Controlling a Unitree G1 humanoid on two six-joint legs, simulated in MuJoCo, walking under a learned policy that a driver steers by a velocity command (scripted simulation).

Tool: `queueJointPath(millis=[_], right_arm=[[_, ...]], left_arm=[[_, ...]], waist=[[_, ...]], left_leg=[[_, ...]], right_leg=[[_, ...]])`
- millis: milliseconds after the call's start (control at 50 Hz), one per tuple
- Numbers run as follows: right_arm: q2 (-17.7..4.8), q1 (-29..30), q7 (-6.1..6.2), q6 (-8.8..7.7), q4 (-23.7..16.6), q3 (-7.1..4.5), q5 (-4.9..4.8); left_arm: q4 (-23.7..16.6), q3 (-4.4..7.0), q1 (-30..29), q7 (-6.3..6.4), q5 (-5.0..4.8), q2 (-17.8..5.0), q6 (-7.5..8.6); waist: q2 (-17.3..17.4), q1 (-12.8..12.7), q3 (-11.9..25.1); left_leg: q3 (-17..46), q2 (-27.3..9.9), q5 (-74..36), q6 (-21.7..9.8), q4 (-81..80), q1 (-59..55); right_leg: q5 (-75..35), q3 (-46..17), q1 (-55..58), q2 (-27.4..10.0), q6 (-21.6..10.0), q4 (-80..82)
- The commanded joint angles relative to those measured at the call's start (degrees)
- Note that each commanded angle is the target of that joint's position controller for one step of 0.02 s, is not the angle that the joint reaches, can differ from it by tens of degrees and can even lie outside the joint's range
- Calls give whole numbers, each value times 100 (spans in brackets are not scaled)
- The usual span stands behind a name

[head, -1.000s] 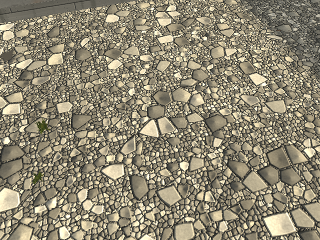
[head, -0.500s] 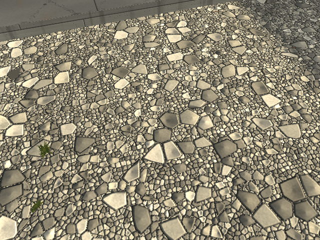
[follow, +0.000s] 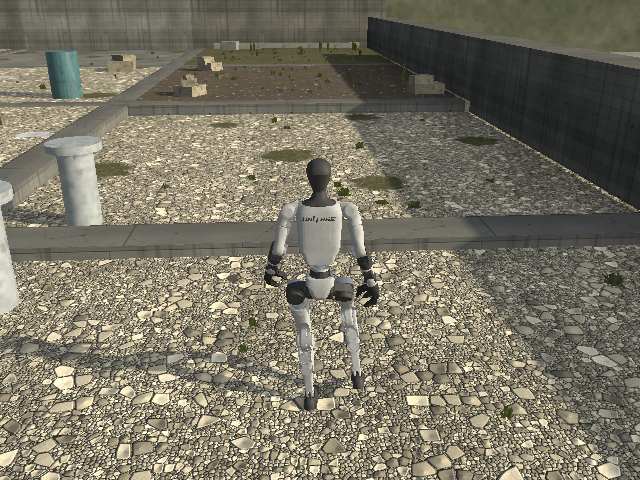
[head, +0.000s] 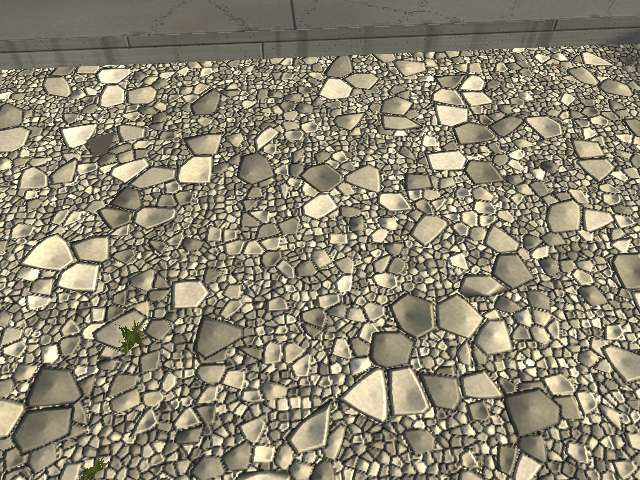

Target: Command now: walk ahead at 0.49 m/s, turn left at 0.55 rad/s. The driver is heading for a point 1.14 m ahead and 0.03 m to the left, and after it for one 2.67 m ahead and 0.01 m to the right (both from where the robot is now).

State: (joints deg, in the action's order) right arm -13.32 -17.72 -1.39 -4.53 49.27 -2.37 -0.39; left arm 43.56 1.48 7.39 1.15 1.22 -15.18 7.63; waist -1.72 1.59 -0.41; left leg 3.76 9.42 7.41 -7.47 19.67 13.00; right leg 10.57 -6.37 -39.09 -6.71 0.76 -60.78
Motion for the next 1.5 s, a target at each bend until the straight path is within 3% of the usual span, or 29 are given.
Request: queueJointPath(millis=[20, 140, 220, 240, 260, 280, 300, 340, 400, 500, 660, 720, 740, 760, 780, 800, 820, 880, 1000, 1180, 1240, 1280, 1300, 1320, 1340, 1360, 1400, 1440, 1500], right_arm=[[-916, 210, 142, -90, -518, -220, -55], [-926, -344, 194, 36, -485, -245, -150], [-758, -136, 231, 114, -628, -184, -62], [-409, -91, 198, 74, -711, -54, 4], [-159, -782, 176, -14, -804, 35, -128], [-577, -962, 171, -56, -723, -12, -209], [-948, -497, 161, -42, -713, -101, -224], [-817, 174, 158, -41, -869, -96, -51], [-517, 134, 111, 2, -892, -64, -15], [-288, 931, 85, -46, -1181, 60, 27], [-543, 1919, -76, -136, -1563, -4, -86], [-1043, 400, -7, -146, -1152, -272, -17], [-1560, -712, 67, -109, -986, -403, 59], [-1803, -839, 13, -68, -912, -435, 68], [-1254, -730, -6, -73, -928, -308, -18], [-1053, -351, -8, -81, -976, -232, -48], [-909, 70, -27, -85, -1039, -183, -11], [-667, 488, -71, -188, -974, -150, 80], [-846, 205, 62, -264, -568, -233, 131], [-1110, -339, 188, -28, -134, -275, 15], [-1326, -169, 253, 95, -190, -326, -19], [-1442, -24, 321, 174, -252, -356, -32], [-1378, -9, 346, 135, -355, -317, -17], [-456, -627, 218, -38, -646, -25, 197], [-812, -234, 105, -302, -708, -52, 52], [-1101, 405, 49, -418, -920, -148, -169], [-994, 634, 111, -446, -967, -124, -20], [-1033, 411, 128, -282, -967, -196, 81], [-811, 514, 172, -128, -1028, -155, 159]], left_arm=[[-377, 66, -19, 89, 45, -257, -67], [-785, 105, -940, -33, -159, -461, 30], [-610, 291, 2, -88, -138, -797, 178], [-494, 368, 889, -51, -42, -1066, 196], [-291, 511, 1658, -44, 47, -1523, 109], [-220, 471, 1758, -89, -80, -1150, 70], [-280, 360, 1509, -93, -139, -702, 49], [-312, 283, 1002, -135, -122, -548, -19], [-208, 230, 867, -221, -110, -439, -8], [15, 317, 1175, -186, -186, -784, -60], [351, 337, 1663, -154, -288, -1038, -243], [324, 278, 1535, -113, -240, -968, -313], [116, 132, 1516, -93, -70, -633, -276], [75, -14, 2185, -125, -182, -97, -155], [132, 140, 1820, -143, -298, -764, -87], [-3, 199, 1334, -160, -349, -926, -65], [4, 189, 1152, -135, -301, -826, -94], [78, 200, 1296, -132, -253, -536, -307], [-146, 241, 712, -121, -242, -400, -403], [-934, 123, -776, -457, -239, -184, -366], [-1104, 206, -573, -540, -242, -339, -393], [-883, 435, 643, -495, -252, -733, -426], [-672, 633, 1599, -382, -238, -1156, -464], [-662, 751, 1698, -304, -246, -1846, -457], [-774, 636, 1936, -287, -217, -1459, -407], [-736, 548, 1760, -286, -156, -1159, -375], [-879, 449, 956, -282, -197, -845, -367], [-1026, 394, 598, -264, -132, -706, -361], [-936, 438, 683, -185, -172, -873, -324]], waist=[[392, -128, -78], [642, 284, 145], [881, -296, 539], [480, -669, 1230], [-1211, -519, 1893], [-1496, -547, 1720], [-750, -634, 900], [-31, -452, 116], [-310, -175, 38], [-273, -363, 10], [-436, -516, -202], [-206, 303, 718], [706, 668, 1635], [2155, 286, 2122], [1362, 439, 1593], [1026, 336, 910], [549, 149, 605], [722, -238, 269], [452, -170, -60], [368, 367, -506], [644, 85, -167], [731, -628, 549], [361, -1089, 1064], [-1256, -500, 1606], [-826, -813, 2513], [-492, -921, 1703], [286, -396, 676], [123, -45, 463], [49, 14, 270]], left_leg=[[1081, -1166, -624, -816, -824, 1111], [1934, -1448, 218, -581, -133, -93], [2167, -1318, -317, -303, 980, -313], [1660, -1022, -96, -83, 2395, 275], [720, -205, 1470, 339, 4087, 2221], [738, -526, 2475, 413, 5096, 3199], [856, -758, 1992, 432, 5479, 3509], [562, -1077, 1239, 476, 5154, 3323], [139, -1357, 893, 541, 4470, 2703], [-145, -1462, -187, 661, 2720, 2539], [-326, -1165, -312, 404, 1120, 1800], [-419, -1045, -280, 19, 754, -581], [1098, -2356, -525, -411, 824, -2282], [3485, -3256, 637, -1198, 91, -3559], [3487, -3099, 1233, -1012, -185, -3122], [2650, -2901, 902, -795, -259, -2400], [2014, -2660, 322, -669, -396, -1681], [980, -2273, -462, -576, -940, -540], [-167, -2233, -1522, -440, -1181, -630], [-943, -2542, -1953, -145, -817, -1905], [-1241, -2546, -4199, 40, 35, -2044], [-1460, -2353, -5361, 231, 1743, -1678], [-1473, -2108, -4110, 452, 3293, -470], [-1224, -991, 1504, 818, 5532, 2330], [145, -683, 2559, 776, 6371, 3069], [316, -1016, 2047, 646, 6284, 3519], [167, -1433, 1330, 636, 5250, 3061], [171, -1590, 1098, 758, 4756, 2392], [-23, -1529, 696, 1040, 3995, 2248]], right_leg=[[-1083, 387, 797, 262, 191, 1368], [-1206, 137, 996, 637, 183, 3131], [-599, 209, 2504, 598, -295, 3771], [-476, -506, 3902, -253, -719, 3661], [532, -2827, 5813, -1400, -1700, 3961], [1676, -4088, 5888, -1814, -1879, 4348], [1818, -3385, 5246, -1576, -1641, 4428], [559, -2037, 4016, -1006, -1371, 4647], [-647, -1048, 3220, -531, -1305, 5001], [-1514, -282, 3142, -431, -1331, 5207], [-1266, -232, 3685, -775, -1053, 4829], [-2789, 298, 3267, -291, -698, 2926], [-1072, 653, 2022, 127, -450, 926], [2164, 444, -7, 900, -235, -640], [2107, -5, -636, 564, -282, -1241], [1519, 120, -798, 318, -340, -1207], [1019, 200, -518, 95, -296, -980], [361, 161, 187, -156, -183, -556], [-1015, -197, -393, 71, -71, 495], [-1121, 627, -689, 206, -370, 2305], [-255, 1148, 166, 605, -646, 2422], [-217, 1343, 1926, 1068, -966, 2749], [-514, 601, 3693, 763, -1258, 3018], [-278, -2463, 6001, -849, -2308, 3178], [256, -4252, 6498, -1365, -2691, 4107], [21, -3338, 6002, -1121, -2297, 4222], [-1004, -2022, 4197, -630, -1913, 4339], [-1521, -1585, 3234, -350, -1855, 4622], [-2010, -1099, 2543, -150, -1867, 4775]])
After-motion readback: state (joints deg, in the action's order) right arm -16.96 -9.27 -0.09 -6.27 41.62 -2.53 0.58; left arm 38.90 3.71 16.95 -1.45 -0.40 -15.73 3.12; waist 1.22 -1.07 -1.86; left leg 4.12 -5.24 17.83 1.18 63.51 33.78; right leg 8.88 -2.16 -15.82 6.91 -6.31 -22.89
